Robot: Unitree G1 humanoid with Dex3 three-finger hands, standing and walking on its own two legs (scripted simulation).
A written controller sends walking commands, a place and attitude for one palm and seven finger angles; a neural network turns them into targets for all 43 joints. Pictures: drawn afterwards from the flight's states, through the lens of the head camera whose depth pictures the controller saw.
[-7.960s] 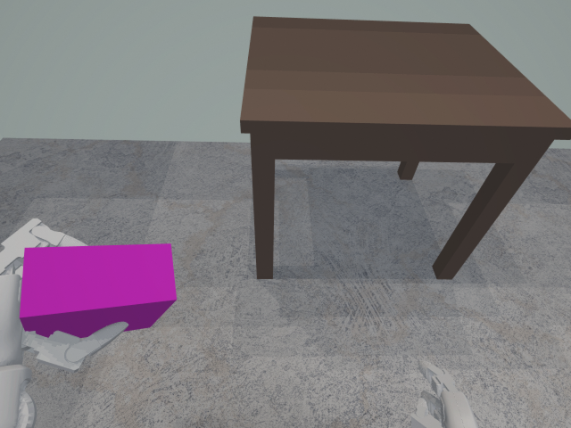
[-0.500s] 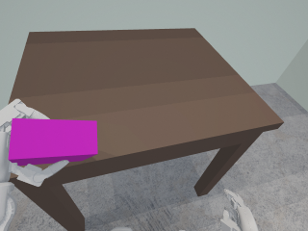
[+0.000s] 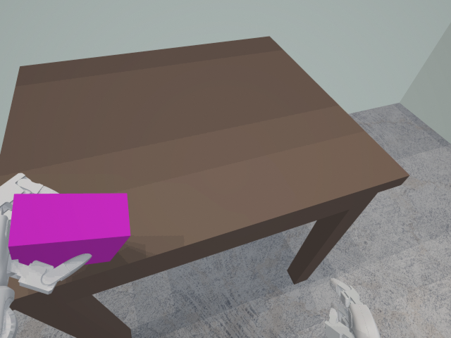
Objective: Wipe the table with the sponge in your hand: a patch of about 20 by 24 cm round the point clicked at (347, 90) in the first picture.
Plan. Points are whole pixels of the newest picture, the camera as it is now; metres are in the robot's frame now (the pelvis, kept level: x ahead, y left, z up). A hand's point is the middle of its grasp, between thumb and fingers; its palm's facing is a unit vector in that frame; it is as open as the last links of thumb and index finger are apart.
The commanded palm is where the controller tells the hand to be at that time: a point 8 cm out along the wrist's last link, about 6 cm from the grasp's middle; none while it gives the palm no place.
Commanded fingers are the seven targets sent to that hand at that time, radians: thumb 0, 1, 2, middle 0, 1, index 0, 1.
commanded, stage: come to a stop and stand still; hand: left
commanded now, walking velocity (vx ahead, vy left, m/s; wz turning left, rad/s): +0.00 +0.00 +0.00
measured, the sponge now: (87, 232) +0.23 +0.22 +0.12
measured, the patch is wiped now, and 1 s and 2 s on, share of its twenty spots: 0.00 0.00 0.00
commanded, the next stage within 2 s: look again from close up in 0.30 s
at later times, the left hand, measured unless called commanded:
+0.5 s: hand (71, 228) +0.22 +0.22 +0.15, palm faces +0.36 -0.86 -0.37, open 10.3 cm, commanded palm +0.16 +0.26 +0.18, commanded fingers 0.00 0.10 1.30 -1.20 -1.60 -1.20 -1.60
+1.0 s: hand (70, 230) +0.22 +0.22 +0.15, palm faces +0.38 -0.85 -0.37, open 10.2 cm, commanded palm +0.16 +0.25 +0.18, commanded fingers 0.00 0.10 1.30 -1.20 -1.60 -1.20 -1.60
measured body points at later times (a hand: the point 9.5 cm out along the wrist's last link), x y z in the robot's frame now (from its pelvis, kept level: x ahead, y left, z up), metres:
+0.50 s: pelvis +0.01 -0.02 +0.00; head +0.03 -0.01 +0.45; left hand +0.20 +0.27 +0.17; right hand +0.18 -0.24 -0.08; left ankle +0.03 +0.07 -0.74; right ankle -0.05 -0.11 -0.74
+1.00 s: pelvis +0.00 -0.03 +0.00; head +0.01 -0.02 +0.45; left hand +0.19 +0.26 +0.17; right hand +0.18 -0.25 -0.07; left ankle +0.03 +0.07 -0.74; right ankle -0.05 -0.11 -0.74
